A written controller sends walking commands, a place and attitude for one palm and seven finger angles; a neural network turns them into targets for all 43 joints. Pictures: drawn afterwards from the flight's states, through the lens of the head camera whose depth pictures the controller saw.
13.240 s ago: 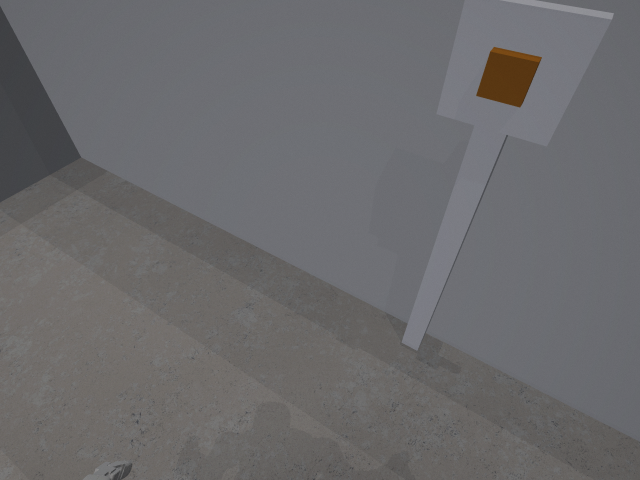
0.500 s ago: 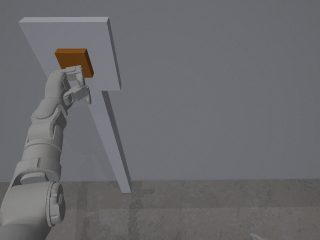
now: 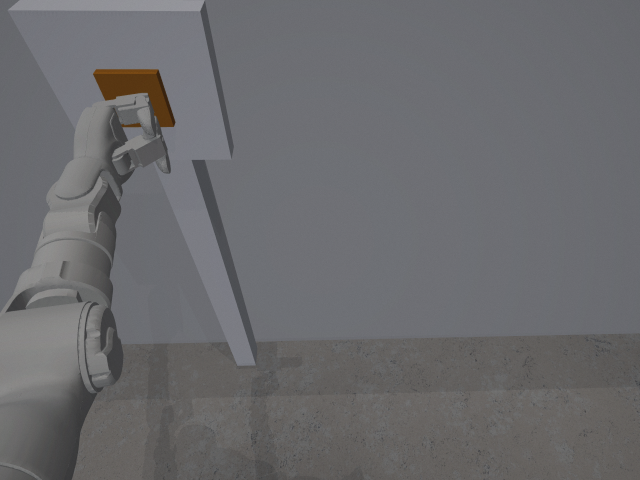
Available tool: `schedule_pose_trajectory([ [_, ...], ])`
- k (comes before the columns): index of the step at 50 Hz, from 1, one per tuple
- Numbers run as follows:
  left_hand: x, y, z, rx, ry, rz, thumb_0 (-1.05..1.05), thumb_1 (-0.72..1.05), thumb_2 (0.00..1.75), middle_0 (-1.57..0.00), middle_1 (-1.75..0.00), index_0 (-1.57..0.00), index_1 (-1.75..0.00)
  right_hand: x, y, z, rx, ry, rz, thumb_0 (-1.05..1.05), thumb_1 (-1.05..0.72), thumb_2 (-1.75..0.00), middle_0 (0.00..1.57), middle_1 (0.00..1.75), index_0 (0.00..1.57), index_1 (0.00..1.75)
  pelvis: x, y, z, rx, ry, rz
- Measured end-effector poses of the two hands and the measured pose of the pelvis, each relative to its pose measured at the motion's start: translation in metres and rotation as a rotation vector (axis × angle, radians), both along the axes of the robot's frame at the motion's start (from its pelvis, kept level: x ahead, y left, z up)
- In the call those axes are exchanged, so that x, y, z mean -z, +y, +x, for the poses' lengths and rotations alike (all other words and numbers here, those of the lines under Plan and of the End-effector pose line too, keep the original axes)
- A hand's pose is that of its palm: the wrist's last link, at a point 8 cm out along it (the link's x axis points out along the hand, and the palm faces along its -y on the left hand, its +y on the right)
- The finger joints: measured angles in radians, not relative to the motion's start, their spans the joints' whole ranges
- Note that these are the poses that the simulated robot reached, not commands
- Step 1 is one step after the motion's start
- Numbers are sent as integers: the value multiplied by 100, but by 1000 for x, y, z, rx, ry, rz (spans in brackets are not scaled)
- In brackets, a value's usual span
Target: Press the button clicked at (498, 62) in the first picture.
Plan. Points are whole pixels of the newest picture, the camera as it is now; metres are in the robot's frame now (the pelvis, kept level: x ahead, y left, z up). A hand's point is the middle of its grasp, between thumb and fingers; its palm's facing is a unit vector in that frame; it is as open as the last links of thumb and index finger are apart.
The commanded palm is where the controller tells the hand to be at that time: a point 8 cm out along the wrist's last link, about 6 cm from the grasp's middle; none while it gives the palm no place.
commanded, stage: press the button with the knuckle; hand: left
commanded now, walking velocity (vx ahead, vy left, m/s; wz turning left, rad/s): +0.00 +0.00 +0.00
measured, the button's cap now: (139, 95) +0.53 +0.22 +0.21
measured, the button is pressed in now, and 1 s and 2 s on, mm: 10 0 0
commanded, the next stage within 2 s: hold the button down briefly in 0.02 s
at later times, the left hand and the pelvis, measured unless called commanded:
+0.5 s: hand (156, 140) +0.48 +0.19 +0.18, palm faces +0.02 -1.00 -0.01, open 2.9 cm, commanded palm +0.48 +0.23 +0.17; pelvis -0.02 +0.01 -0.01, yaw +0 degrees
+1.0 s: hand (166, 162) +0.45 +0.18 +0.17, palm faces +0.00 -1.00 +0.01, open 2.9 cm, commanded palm +0.41 +0.23 +0.17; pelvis +0.00 +0.01 +0.00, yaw -1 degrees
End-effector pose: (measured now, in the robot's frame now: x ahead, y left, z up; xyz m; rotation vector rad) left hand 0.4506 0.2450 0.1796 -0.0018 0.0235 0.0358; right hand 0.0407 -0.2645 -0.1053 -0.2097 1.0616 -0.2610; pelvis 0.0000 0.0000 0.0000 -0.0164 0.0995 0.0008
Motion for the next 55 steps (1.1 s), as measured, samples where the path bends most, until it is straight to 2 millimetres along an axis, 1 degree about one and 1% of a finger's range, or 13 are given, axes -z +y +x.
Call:
schedule_pose_trajectory([
  [11,0,4,6,27,7,4,-1,76,95,-130,-150,-138,-150,1,-4,-32,9,56,-22,1,-91,-90,21,30,20,30,4,1,-10,-7,34,-9],
  [18,0,4,6,25,7,-3,-1,75,96,-130,-150,-138,-150,1,-4,-49,16,76,-30,1,-91,-90,21,30,20,30,5,3,-16,-8,44,-13],
  [24,0,4,6,17,4,6,-1,75,96,-130,-150,-138,-150,2,0,-56,15,79,-28,1,-91,-90,21,30,20,30,7,5,-19,-9,48,-15],
  [30,1,2,4,7,-4,2,-1,76,96,-130,-150,-136,-150,4,5,-54,-1,71,-17,1,-91,-90,21,30,20,30,7,7,-19,-9,48,-12],
  [36,2,2,1,10,-19,-3,-2,77,95,-130,-150,-134,-150,3,9,-41,-9,36,-6,1,-91,-90,21,30,20,30,6,8,-14,-3,41,-10],
  [41,5,0,-7,15,-40,-4,-3,80,95,-130,-150,-132,-150,3,11,-22,-19,-8,7,1,-91,-90,21,30,20,30,5,9,-9,6,24,-6],
  [45,7,-3,-15,20,-50,-7,-3,83,94,-130,-150,-131,-150,1,13,-1,-26,-60,18,1,-91,-90,21,30,20,30,4,9,-3,14,7,-3],
  [51,15,-12,-23,31,-42,-13,-1,88,92,-130,-150,-130,-150,-6,15,38,-39,-151,33,1,-91,-90,21,30,20,30,1,7,6,24,-16,3],
  [55,14,-12,-32,18,-57,-14,1,89,91,-130,-150,-130,-150,-12,16,64,-52,-208,43,1,-91,-90,21,30,20,30,-1,5,13,34,-29,7],
])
